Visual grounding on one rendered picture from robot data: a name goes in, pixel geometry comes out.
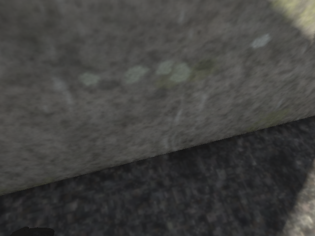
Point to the left robot hand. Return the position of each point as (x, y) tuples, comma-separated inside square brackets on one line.
[(37, 231)]

